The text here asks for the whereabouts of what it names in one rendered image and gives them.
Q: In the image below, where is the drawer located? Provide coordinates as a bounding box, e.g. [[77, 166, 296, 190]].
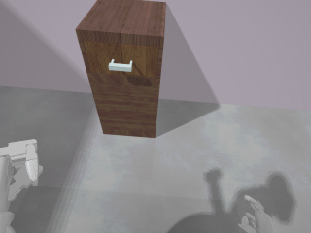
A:
[[84, 41, 159, 78]]

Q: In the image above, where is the cabinet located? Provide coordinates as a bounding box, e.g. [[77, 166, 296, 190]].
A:
[[75, 0, 166, 138]]

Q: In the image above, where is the left robot forearm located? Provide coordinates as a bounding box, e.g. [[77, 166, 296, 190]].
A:
[[0, 211, 16, 233]]

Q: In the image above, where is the handle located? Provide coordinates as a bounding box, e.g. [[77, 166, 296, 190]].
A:
[[108, 59, 133, 72]]

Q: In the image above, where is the robot right hand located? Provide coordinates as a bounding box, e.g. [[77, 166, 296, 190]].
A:
[[238, 195, 276, 233]]

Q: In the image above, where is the robot left hand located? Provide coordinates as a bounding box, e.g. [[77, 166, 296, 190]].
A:
[[0, 139, 43, 213]]

